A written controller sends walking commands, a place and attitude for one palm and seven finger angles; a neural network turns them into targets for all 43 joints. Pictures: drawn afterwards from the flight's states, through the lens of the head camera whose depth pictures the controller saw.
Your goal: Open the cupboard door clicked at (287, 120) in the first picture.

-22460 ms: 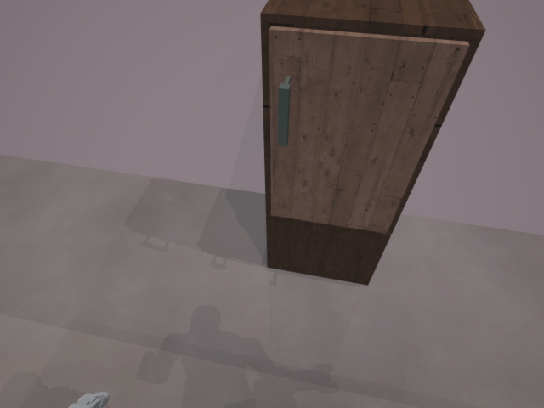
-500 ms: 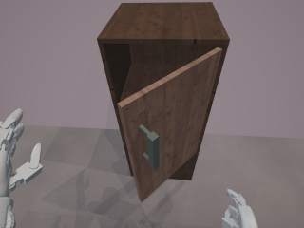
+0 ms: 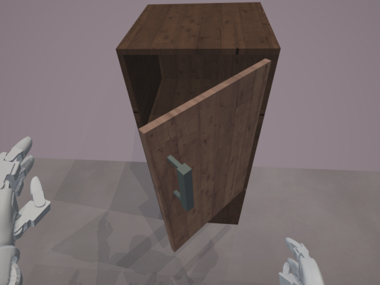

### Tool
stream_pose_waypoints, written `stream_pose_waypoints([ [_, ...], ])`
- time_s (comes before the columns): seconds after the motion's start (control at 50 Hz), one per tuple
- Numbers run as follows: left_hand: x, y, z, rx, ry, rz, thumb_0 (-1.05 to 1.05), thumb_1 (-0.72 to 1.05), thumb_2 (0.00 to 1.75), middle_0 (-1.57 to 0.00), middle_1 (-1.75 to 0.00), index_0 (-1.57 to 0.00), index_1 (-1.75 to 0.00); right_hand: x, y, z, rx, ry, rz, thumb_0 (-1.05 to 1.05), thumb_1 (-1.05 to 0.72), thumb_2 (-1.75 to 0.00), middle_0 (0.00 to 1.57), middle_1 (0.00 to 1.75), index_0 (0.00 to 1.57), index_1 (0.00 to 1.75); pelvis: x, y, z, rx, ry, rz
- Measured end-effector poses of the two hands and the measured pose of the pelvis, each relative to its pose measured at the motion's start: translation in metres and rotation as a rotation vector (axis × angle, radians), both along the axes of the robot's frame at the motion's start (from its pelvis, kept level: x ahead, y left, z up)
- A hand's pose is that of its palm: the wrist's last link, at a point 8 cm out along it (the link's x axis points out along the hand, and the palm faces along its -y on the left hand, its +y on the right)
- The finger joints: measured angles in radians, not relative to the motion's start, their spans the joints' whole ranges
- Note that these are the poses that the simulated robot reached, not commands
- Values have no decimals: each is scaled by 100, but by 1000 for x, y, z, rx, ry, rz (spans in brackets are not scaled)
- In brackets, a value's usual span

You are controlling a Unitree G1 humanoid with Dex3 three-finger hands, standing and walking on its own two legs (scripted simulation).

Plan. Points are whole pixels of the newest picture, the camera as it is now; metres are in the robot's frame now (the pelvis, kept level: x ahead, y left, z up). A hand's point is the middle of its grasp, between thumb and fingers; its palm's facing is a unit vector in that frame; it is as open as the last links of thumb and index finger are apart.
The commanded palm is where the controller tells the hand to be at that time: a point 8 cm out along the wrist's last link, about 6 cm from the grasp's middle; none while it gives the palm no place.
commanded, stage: step back with the hand held close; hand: left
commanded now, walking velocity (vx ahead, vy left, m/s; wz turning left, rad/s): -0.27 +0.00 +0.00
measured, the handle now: (180, 184) +0.33 +0.07 +0.03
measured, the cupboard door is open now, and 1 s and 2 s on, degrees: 46 46 46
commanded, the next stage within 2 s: stop stepping back and stand still in 1.24 s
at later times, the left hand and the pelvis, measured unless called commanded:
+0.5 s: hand (13, 236) +0.14 +0.29 +0.14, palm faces +0.37 -0.78 -0.51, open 7.5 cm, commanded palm +0.07 +0.33 +0.17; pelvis -0.07 +0.03 -0.01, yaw +0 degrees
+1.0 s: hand out of the picture +0.06 +0.31 +0.17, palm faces +0.46 -0.75 -0.48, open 7.5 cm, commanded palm +0.00 +0.34 +0.17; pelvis -0.13 +0.03 -0.01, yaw +2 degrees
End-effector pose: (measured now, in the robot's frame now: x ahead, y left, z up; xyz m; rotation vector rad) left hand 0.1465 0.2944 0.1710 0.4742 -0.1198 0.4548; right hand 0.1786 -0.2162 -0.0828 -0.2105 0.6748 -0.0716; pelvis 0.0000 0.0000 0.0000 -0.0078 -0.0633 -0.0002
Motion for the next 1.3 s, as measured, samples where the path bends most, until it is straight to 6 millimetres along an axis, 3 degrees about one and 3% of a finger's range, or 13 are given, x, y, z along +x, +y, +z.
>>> stream_pose_waypoints([
  [0.1,1,6,6,64,7,-21,2,89,90,-21,-31,-21,-30,-5,-6,1,-5,25,-27,2,-90,-90,20,30,20,30,-7,0,-1,-9,43,5],
  [0.3,-13,10,-12,74,111,-89,2,88,90,-21,-31,-21,-30,-37,-17,2,-54,77,-118,1,-90,-90,20,30,20,30,-31,13,-4,-7,77,-11],
  [0.58,-66,35,-5,141,-12,-83,2,88,90,-21,-31,-21,-30,-94,10,2,-73,60,-87,1,-90,-90,20,30,20,30,-81,29,-14,-13,65,-1],
  [0.72,-94,36,-8,127,-67,-47,2,88,90,-21,-31,-21,-30,-115,18,-8,-70,58,-42,1,-90,-90,20,30,20,30,-102,29,-21,-26,57,14],
  [0.82,-103,37,-9,93,-122,-72,2,88,90,-21,-31,-21,-30,-134,18,-11,-103,85,-51,1,-90,-90,20,30,20,30,-115,36,-24,-36,55,19],
  [0.96,-119,49,11,167,-133,-72,2,88,90,-21,-31,-21,-30,-155,27,-5,-83,89,-56,2,-90,-90,20,30,20,30,-130,34,-14,-69,77,43],
  [1.06,-135,38,11,126,-90,-61,2,89,90,-21,-31,-21,-30,-158,31,-2,-43,68,-7,2,-90,-90,20,30,20,30,-143,26,-9,-50,129,9],
  [1.18,-140,10,-1,114,-48,-157,2,88,90,-21,-31,-21,-30,-167,17,-11,-27,71,-18,1,-90,-90,20,30,20,30,-172,15,-14,-30,124,-32],
  [1.3,-145,11,2,128,-52,-217,2,88,90,-22,-31,-21,-30,-189,-2,8,-84,47,-93,2,-90,-90,20,30,20,30,-182,17,-11,-22,103,-38],
])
